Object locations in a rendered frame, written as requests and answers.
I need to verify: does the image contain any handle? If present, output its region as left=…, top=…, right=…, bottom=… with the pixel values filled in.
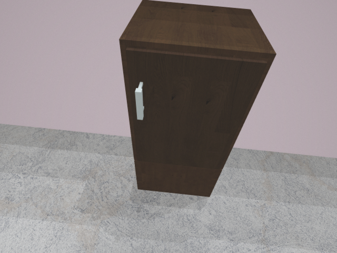
left=135, top=82, right=144, bottom=120

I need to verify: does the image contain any cupboard door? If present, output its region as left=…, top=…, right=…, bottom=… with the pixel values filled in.
left=126, top=47, right=267, bottom=170

